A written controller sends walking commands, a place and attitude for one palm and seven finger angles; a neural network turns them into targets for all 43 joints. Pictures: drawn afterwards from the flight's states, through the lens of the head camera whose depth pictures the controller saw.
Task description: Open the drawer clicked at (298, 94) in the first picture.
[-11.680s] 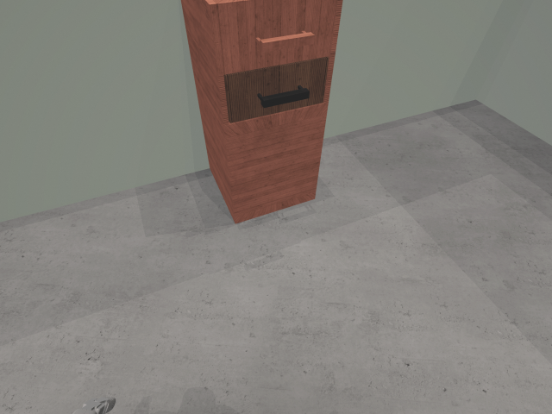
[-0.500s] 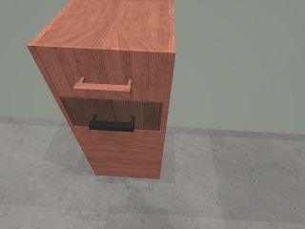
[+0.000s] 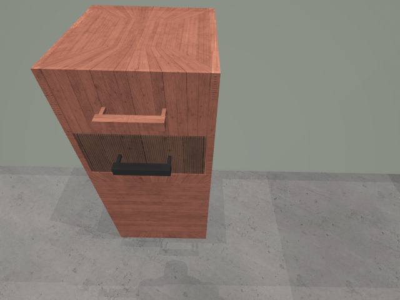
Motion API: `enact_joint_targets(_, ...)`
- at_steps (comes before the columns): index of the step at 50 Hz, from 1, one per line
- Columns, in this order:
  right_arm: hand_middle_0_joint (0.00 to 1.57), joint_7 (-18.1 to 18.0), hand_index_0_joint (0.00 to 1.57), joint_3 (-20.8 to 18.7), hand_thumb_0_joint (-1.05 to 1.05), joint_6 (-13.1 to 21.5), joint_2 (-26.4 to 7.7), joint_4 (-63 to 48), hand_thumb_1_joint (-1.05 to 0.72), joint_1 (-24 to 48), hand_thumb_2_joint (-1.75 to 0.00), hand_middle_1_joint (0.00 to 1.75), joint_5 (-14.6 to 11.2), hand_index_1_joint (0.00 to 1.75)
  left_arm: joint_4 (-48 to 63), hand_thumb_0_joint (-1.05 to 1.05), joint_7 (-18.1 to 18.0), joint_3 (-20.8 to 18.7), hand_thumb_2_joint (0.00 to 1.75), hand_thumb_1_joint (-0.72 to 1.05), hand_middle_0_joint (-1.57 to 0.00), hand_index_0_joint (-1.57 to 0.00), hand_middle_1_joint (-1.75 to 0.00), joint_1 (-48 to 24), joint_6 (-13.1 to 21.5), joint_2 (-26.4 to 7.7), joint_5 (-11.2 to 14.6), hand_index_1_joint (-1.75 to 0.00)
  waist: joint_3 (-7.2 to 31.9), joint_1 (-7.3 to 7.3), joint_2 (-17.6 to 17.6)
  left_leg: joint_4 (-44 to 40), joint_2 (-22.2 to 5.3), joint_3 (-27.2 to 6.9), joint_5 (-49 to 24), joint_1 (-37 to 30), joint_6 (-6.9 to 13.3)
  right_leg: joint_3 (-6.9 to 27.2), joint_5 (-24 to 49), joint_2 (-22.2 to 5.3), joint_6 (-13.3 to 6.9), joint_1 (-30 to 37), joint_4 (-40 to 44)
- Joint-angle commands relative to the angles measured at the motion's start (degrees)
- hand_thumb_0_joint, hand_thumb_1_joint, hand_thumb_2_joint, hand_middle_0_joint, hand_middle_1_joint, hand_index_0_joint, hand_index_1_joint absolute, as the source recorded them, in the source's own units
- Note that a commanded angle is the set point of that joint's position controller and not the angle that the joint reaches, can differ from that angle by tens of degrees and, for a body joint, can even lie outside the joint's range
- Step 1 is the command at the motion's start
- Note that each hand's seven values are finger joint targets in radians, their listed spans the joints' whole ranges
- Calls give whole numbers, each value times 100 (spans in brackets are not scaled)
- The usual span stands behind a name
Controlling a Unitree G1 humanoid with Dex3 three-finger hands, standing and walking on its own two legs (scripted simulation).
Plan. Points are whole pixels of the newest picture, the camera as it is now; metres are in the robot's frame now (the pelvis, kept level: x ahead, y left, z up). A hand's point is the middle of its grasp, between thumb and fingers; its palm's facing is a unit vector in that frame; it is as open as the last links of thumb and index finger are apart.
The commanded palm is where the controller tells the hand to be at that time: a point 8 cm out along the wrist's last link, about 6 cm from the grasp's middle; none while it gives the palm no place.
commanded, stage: look again from close up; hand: left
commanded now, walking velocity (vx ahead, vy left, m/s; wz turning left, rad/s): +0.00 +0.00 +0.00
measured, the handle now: (143, 163) +0.52 +0.20 -0.11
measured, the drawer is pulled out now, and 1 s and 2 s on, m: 0.00 0.00 0.00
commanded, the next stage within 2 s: shuffle to correct the standing spot in 0.56 s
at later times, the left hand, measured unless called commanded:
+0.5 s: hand out of the picture +0.03 +0.20 -0.17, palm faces +0.01 -0.98 -0.18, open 7.3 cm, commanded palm none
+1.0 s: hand out of the picture +0.04 +0.19 -0.17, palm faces -0.03 -0.97 -0.22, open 7.4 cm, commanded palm none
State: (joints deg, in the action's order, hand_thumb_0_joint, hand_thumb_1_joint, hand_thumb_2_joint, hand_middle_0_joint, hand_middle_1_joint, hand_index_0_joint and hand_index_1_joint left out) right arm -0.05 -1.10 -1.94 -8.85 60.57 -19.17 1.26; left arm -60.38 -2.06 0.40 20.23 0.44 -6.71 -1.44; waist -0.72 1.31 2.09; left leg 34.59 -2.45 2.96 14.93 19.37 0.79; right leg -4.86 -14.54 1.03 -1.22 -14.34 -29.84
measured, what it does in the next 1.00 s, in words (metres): stands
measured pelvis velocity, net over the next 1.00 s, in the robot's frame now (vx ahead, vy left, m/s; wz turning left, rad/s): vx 0.02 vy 0.01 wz -0.07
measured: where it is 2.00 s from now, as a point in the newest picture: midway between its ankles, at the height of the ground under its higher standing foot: outside the picture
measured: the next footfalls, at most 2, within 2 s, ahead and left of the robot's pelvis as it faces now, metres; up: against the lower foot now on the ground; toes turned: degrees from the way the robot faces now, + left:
left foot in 1.40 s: +0.06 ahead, +0.11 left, +0.00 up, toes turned -6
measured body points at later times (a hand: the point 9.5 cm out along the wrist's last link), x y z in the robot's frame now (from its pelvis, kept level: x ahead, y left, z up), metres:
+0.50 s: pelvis +0.03 +0.03 +0.01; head +0.04 +0.03 +0.46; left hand +0.03 +0.25 -0.15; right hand +0.03 -0.19 -0.15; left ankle +0.05 +0.10 -0.73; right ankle +0.02 -0.11 -0.73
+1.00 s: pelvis +0.02 +0.01 +0.01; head +0.05 +0.00 +0.45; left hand +0.04 +0.24 -0.15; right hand +0.03 -0.22 -0.15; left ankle +0.05 +0.10 -0.73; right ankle +0.00 -0.11 -0.71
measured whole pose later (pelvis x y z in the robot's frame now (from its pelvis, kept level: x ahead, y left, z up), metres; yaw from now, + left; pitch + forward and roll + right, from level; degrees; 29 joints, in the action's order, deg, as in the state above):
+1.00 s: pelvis +0.02 +0.01 +0.01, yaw -4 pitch -1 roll +1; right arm -2.8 -1.2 -0.2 -8.6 61.8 -13.0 1.4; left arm -59.4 -1.9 -1.8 16.0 -2.3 -9.4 -1.6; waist -4.3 -0.2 -0.4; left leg 27.5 0.1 8.2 12.9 13.8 3.3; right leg -1.9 -23.8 -2.2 0.0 -17.4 -40.8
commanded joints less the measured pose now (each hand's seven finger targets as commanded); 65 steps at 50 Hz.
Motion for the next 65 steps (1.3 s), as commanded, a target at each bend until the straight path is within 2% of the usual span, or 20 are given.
enact_joint_targets(1, 20, -12, 20, 29, 0, 242, -296, -322, -90, -535, -90, 30, -4, 30, 466, 0, -88, -198, 90, 90, -20, -20, -30, -176, 152, -843, 57, -30, -239, 155, -187, -698, -126, -251, 135, -523, 59, 796, -1212, -811, -386, -803, 774)
enact_joint_targets(3, 20, -47, 20, 35, 0, 274, -500, -331, -90, -340, -90, 30, 27, 30, 390, 0, -65, -166, 90, 90, -20, -20, -30, 38, 53, -667, 78, -30, -553, -45, 722, -1552, -517, -1003, 966, 274, 258, 444, -1054, -420, -210, -419, 249)
enact_joint_targets(4, 20, -63, 20, 30, 0, 274, -573, -356, -90, -191, -90, 30, 21, 30, 339, 0, -47, -145, 90, 90, -20, -20, -30, 185, 38, -615, 68, -30, -621, -159, 832, -1960, -641, -1257, 1457, 595, 348, 298, -773, -327, -139, -81, 80)
enact_joint_targets(5, 20, -80, 20, 29, 0, 283, -611, -388, -90, -90, -90, 30, 4, 30, 284, 0, -26, -124, 90, 90, -20, -20, -30, 266, 40, -570, 53, -30, -691, -237, 527, -2072, -654, -1303, 1608, 759, 386, 300, -536, -317, -127, 125, 81)
enact_joint_targets(10, 20, -85, 20, 74, 0, 350, -549, -224, -90, -240, -90, 30, -7, 30, 233, 0, -11, -91, 90, 90, -20, -20, -30, 220, 90, -584, 80, -30, -405, -198, -322, -1780, -430, -912, 744, 241, 302, 535, -82, -560, -130, 271, 425)
enact_joint_targets(22, 20, -104, 20, 118, 0, 411, -542, 97, -90, -141, -90, 30, -42, 30, 39, 0, -46, -70, 90, 90, -20, -20, -30, 188, 116, -637, 68, -30, -164, -120, -218, -1533, -356, -556, -833, -692, 257, 550, 592, -721, 8, 287, 632)
enact_joint_targets(32, 20, -145, 20, 132, 0, 404, -551, 218, -90, 41, -90, 30, -67, 30, -183, 0, -64, -34, 90, 90, -20, -20, -30, 316, 99, -613, 64, -30, -231, -111, -111, -1473, -357, -450, -1291, -986, 234, 581, 774, -745, 51, 322, 760)
enact_joint_targets(38, 20, -229, 20, 59, 0, 382, -647, 181, -90, 68, -90, 30, -76, 30, -135, 0, -66, -75, 90, 90, -20, -20, -30, 333, -25, -614, 66, -30, -300, -104, 9, -1505, -637, -590, -2288, -1185, 287, 469, 711, -625, 133, 75, 494)
enact_joint_targets(41, 20, -303, 20, -52, 0, 333, -785, 118, -90, 7, -90, 30, -67, 30, 20, 0, -46, -139, 90, 90, -20, -20, -30, 289, -124, -619, 34, -30, -185, -81, 159, -1478, -992, -814, -3037, -1429, 483, 328, 345, -490, 149, -258, 73)
enact_joint_targets(45, 20, -391, 20, -176, 0, 257, -945, 8, -90, -9, -90, 30, -14, 30, 239, 0, -15, -257, 90, 90, -20, -20, -30, 159, -292, -595, 0, -30, 90, -62, 499, -1589, -1757, -1259, -3370, -1348, 1189, 493, -1341, -441, 105, -860, -1806)
enact_joint_targets(47, 20, -332, 20, -172, 0, 236, -867, -96, -90, 300, -90, 30, 27, 30, 251, 0, 0, -256, 90, 90, -20, -20, -30, 220, -263, -450, 0, -30, 176, -189, 407, -1548, -1593, -955, -2683, -978, 1156, 488, -1243, -492, 69, -552, -1600)
enact_joint_targets(50, 20, -196, 20, -120, 0, 218, -715, -89, -90, 492, -90, 30, 15, 30, 84, 0, 7, -208, 90, 90, -20, -20, -30, 506, -106, -319, 19, -30, 272, -372, 223, -1252, -998, -511, -826, -302, 640, 258, 34, -419, 125, 555, 98)
enact_joint_targets(51, 20, -150, 20, -78, 0, 220, -516, -53, -90, 469, -90, 30, -26, 30, 30, 0, -8, -186, 90, 90, -20, -20, -30, 547, -27, -430, 6, -30, 263, -362, -319, -1041, -605, -288, 63, -104, 372, 566, 141, -566, 114, 770, 737)
enact_joint_targets(52, 20, -113, 20, -14, 0, 198, -286, -76, -90, 411, -90, 30, -76, 30, 42, 0, -25, -158, 90, 90, -20, -20, -30, 347, 48, -657, 0, -30, -42, -212, -1015, -720, -167, -27, 829, 134, 120, 1446, -592, -1186, -90, 457, 1337)
enact_joint_targets(53, 20, -59, 20, 32, 0, 161, -204, -94, -90, 350, -90, 30, -55, 30, 132, 0, -22, -175, 90, 90, -20, -20, -30, 127, 53, -941, 21, -30, -347, -137, -1435, -425, 51, 110, 923, 80, 26, 1889, -1655, -1626, -349, -110, 1928)
enact_joint_targets(54, 20, -16, 20, 20, 0, 159, -240, -38, -90, 304, -90, 30, -14, 30, 207, 0, -10, -174, 90, 90, -20, -20, -30, -52, 25, -1025, 23, -30, -462, -94, -1075, -243, 102, 115, 726, -285, 36, 1897, -2329, -1701, -480, -620, 2146)
enact_joint_targets(55, 20, -8, 20, 21, 0, 106, -227, 8, -90, 323, -90, 30, 8, 30, 267, 0, -20, -223, 90, 90, -20, -20, -30, -103, 66, -1065, 33, -30, -697, -164, -1715, 59, 60, 93, 645, -55, 32, 2067, -2429, -1569, -491, -747, 2367)
enact_joint_targets(57, 20, -1, 20, 11, 0, 98, -347, 83, -90, 272, -90, 30, 7, 30, 250, 0, -30, -205, 90, 90, -20, -20, -30, -69, 81, -913, 35, -30, -897, -202, -1467, 515, 15, -34, 684, 194, 59, 2018, -2079, -1630, -595, -614, 2369)
enact_joint_targets(61, 20, 27, 20, 1, 0, 140, -316, 53, -90, 173, -90, 30, -22, 30, 302, 0, -33, -316, 90, 90, -20, -20, -30, 108, 116, -1024, 16, -30, -611, -264, -753, 666, 30, -31, 680, 454, -22, 1701, -614, -1694, -797, 78, 1971)
enact_joint_targets(65, 20, -22, 20, 12, 0, 187, -226, -55, -90, 239, -90, 30, -47, 30, 223, 0, -37, -380, 90, 90, -20, -20, -30, 351, 103, -1115, 3, -30, -178, -366, -690, 29, 115, 63, 667, 246, -100, 1573, 1136, -1723, -928, 636, 1394)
